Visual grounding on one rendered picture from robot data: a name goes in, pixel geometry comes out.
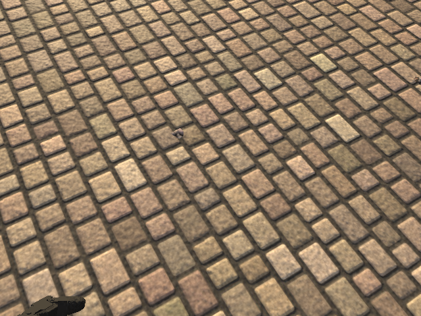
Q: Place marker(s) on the robot left hand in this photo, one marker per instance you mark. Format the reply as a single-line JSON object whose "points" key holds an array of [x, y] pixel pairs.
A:
{"points": [[61, 306]]}

